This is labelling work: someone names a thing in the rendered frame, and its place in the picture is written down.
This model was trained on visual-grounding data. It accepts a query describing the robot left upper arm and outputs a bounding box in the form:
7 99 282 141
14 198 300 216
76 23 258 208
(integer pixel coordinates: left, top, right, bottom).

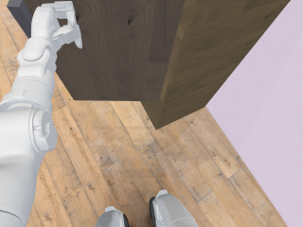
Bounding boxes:
0 108 58 227

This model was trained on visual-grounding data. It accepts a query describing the cupboard door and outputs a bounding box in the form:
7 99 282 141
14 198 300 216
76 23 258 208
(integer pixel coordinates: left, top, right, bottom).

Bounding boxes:
24 0 186 102

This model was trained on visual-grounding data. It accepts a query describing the robot shin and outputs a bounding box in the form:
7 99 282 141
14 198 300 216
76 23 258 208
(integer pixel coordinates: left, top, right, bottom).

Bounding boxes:
105 206 117 212
154 189 168 227

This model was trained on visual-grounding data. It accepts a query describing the robot left shin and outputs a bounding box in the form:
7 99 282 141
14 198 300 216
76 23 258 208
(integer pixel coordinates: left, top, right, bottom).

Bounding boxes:
105 206 117 212

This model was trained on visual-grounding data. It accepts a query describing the handle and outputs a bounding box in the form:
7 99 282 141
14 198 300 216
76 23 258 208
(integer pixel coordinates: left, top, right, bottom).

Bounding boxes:
7 0 33 38

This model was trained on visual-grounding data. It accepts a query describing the left robot forearm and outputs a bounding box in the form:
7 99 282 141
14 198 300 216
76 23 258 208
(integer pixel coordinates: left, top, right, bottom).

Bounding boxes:
0 37 58 116

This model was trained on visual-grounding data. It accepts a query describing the robot right shin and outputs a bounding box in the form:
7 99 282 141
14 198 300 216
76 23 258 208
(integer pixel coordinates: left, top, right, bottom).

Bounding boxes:
154 189 168 227

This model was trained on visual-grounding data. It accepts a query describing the left robot hand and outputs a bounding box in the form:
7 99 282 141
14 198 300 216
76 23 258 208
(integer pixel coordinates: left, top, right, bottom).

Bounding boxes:
31 1 82 53

